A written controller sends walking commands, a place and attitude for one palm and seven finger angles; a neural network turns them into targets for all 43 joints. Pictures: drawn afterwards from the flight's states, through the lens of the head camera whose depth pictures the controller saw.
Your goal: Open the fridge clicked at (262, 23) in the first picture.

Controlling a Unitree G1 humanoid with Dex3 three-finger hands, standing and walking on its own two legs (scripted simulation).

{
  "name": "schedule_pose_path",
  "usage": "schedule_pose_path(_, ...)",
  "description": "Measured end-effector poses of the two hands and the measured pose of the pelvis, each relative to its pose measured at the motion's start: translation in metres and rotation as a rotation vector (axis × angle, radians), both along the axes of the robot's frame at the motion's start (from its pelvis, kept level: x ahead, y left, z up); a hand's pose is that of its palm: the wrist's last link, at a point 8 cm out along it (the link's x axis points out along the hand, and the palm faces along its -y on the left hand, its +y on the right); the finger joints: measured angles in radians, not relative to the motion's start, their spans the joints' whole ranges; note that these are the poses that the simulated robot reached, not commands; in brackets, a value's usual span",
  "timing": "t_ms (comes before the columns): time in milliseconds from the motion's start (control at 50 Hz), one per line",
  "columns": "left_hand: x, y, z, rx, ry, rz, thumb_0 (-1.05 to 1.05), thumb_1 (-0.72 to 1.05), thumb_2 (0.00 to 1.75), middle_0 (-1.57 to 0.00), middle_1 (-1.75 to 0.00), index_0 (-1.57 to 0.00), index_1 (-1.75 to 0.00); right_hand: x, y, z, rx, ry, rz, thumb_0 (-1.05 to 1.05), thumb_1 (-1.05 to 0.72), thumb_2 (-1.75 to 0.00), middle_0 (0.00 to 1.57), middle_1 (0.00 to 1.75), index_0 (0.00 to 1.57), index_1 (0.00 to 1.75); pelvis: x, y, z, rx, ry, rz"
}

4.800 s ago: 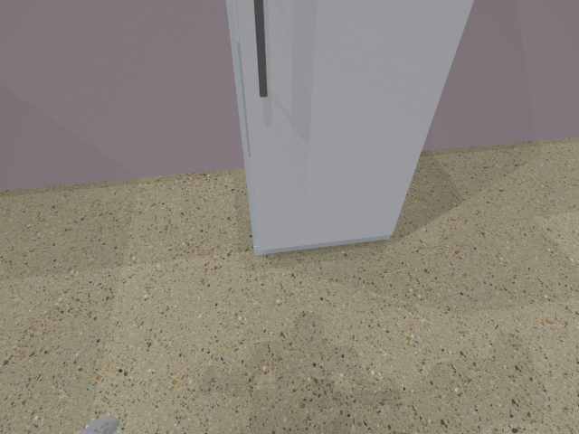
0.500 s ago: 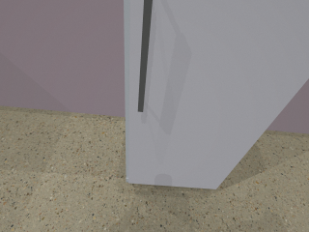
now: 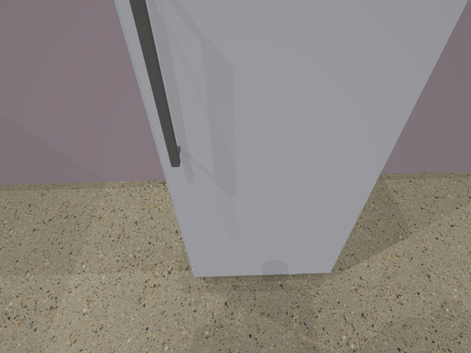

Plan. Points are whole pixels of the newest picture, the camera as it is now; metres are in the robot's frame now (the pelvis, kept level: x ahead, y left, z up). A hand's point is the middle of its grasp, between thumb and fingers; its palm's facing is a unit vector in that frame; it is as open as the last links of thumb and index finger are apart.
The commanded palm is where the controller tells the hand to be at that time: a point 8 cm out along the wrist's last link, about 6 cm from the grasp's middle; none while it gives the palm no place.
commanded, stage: come to a stop and stand still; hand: left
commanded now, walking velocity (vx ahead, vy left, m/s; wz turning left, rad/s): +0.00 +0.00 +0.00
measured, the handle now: (159, 81) +0.53 +0.15 +0.22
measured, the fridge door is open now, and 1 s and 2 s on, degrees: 0 0 0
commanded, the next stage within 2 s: look again from close up in 0.40 s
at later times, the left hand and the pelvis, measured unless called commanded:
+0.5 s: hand out of the picture -0.03 +0.13 -0.18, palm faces +0.08 -0.99 -0.14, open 7.4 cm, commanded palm none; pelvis +0.01 -0.02 +0.00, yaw +0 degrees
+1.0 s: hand out of the picture +0.04 +0.28 -0.16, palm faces +0.02 -0.95 -0.30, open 7.4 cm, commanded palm none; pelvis -0.04 +0.05 +0.00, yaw +0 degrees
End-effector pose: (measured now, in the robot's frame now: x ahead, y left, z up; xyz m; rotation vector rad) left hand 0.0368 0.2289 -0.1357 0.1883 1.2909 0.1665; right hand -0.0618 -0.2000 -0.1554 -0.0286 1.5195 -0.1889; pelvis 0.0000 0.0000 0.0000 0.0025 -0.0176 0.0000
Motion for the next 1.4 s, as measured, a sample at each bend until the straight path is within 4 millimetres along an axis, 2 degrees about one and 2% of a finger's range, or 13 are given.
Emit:
schedule_pose_path(100, -0.013, -0.013, -0.001, -0.004, 0.028, 0.022, 0.0, 0.96, 0.9, -0.2, -0.3, -0.2, -0.3, 0.026, -0.013, -0.001, 0.0, -0.054, 0.031, 0.01, -0.91, -0.89, 0.2, 0.3, 0.19, 0.3, 0.002, -0.013, 0.0, 0.0, -0.004, 0.002)
schedule_pose_path(260, -0.05, -0.039, -0.007, -0.052, 0.12, 0.07, 0.0, 0.93, 0.9, -0.2, -0.3, -0.2, -0.3, 0.059, -0.034, 0.002, -0.033, -0.093, 0.079, 0.01, -0.91, -0.89, 0.2, 0.3, 0.19, 0.3, 0.005, -0.022, 0.0, -0.003, -0.005, 0.008)
schedule_pose_path(380, -0.068, -0.052, -0.011, -0.088, 0.167, 0.092, 0.0, 0.91, 0.9, -0.2, -0.3, -0.2, -0.3, 0.074, -0.042, 0.006, -0.062, -0.112, 0.097, 0.01, -0.91, -0.9, 0.2, 0.3, 0.19, 0.3, 0.008, -0.022, 0.0, -0.004, -0.01, 0.008)
schedule_pose_path(500, -0.07, -0.05, -0.012, -0.098, 0.173, 0.092, 0.0, 0.91, 0.9, -0.2, -0.3, -0.2, -0.3, 0.079, -0.04, 0.008, -0.072, -0.122, 0.101, 0.01, -0.92, -0.9, 0.2, 0.3, 0.19, 0.3, 0.008, -0.018, 0.001, -0.005, -0.013, 0.007)
schedule_pose_path(580, -0.061, -0.033, -0.011, -0.071, 0.12, 0.061, 0.0, 0.9, 0.9, -0.21, -0.3, -0.2, -0.3, 0.084, -0.039, 0.008, -0.084, -0.174, 0.116, 0.01, -0.92, -0.89, 0.2, 0.3, 0.2, 0.3, 0.004, -0.01, -0.003, -0.011, -0.005, 0.019)
schedule_pose_path(680, -0.041, 0.005, -0.008, -0.011, 0.022, 0.048, 0.0, 0.9, 0.9, -0.21, -0.3, -0.2, -0.3, 0.093, -0.035, 0.008, -0.108, -0.243, 0.116, 0.01, -0.92, -0.89, 0.2, 0.3, 0.2, 0.3, 0.001, 0.005, -0.007, -0.011, -0.018, 0.023)
schedule_pose_path(780, -0.017, 0.043, -0.005, 0.031, -0.069, 0.015, 0.0, 0.9, 0.9, -0.2, -0.3, -0.2, -0.3, 0.101, -0.026, 0.017, -0.133, -0.31, 0.124, 0.01, -0.91, -0.89, 0.2, 0.3, 0.2, 0.3, -0.007, 0.02, -0.007, -0.011, -0.035, 0.011)
schedule_pose_path(860, -0.004, 0.068, 0.001, 0.054, -0.128, -0.013, 0.0, 0.9, 0.9, -0.2, -0.3, -0.2, -0.3, 0.101, -0.02, 0.024, -0.153, -0.345, 0.141, 0.01, -0.91, -0.89, 0.2, 0.3, 0.2, 0.3, -0.017, 0.033, -0.007, -0.016, -0.043, 0.006)
schedule_pose_path(940, -0.001, 0.087, 0.007, 0.068, -0.156, -0.034, 0.0, 0.9, 0.9, -0.2, -0.3, -0.2, -0.3, 0.095, -0.014, 0.03, -0.165, -0.356, 0.158, 0.01, -0.91, -0.89, 0.2, 0.3, 0.2, 0.3, -0.029, 0.044, -0.006, -0.017, -0.043, 0.006)
schedule_pose_path(1040, -0.014, 0.103, 0.01, 0.081, -0.138, -0.047, 0.0, 0.9, 0.9, -0.2, -0.3, -0.2, -0.3, 0.082, -0.012, 0.032, -0.172, -0.341, 0.168, 0.01, -0.91, -0.89, 0.2, 0.3, 0.2, 0.3, -0.041, 0.055, -0.004, -0.013, -0.037, 0.008)
schedule_pose_path(1160, -0.047, 0.111, 0.008, 0.084, -0.065, -0.035, 0.0, 0.9, 0.9, -0.2, -0.3, -0.2, -0.3, 0.064, -0.013, 0.031, -0.175, -0.291, 0.171, 0.01, -0.91, -0.89, 0.2, 0.3, 0.2, 0.3, -0.05, 0.059, -0.003, -0.01, -0.029, 0.016)
schedule_pose_path(1300, -0.091, 0.103, 0.0, 0.062, 0.039, -0.003, 0.0, 0.9, 0.9, -0.2, -0.3, -0.2, -0.3, 0.048, -0.015, 0.028, -0.17, -0.235, 0.17, 0.01, -0.91, -0.89, 0.2, 0.3, 0.2, 0.3, -0.054, 0.058, -0.003, -0.011, -0.025, 0.025)
schedule_pose_path(1400, -0.112, 0.089, -0.003, 0.039, 0.092, 0.015, 0.0, 0.9, 0.9, -0.2, -0.3, -0.2, -0.3, 0.043, -0.015, 0.025, -0.158, -0.212, 0.168, 0.01, -0.91, -0.89, 0.2, 0.3, 0.2, 0.3, -0.055, 0.054, -0.003, -0.012, -0.022, 0.029)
